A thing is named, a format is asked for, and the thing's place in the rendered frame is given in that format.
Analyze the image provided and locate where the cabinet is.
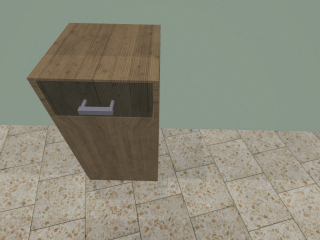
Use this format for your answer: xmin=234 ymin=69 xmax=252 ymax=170
xmin=27 ymin=23 xmax=161 ymax=181

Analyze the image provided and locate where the handle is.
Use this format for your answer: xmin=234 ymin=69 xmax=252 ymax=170
xmin=77 ymin=99 xmax=115 ymax=115

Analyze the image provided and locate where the drawer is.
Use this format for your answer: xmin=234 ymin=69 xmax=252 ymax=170
xmin=35 ymin=80 xmax=154 ymax=118

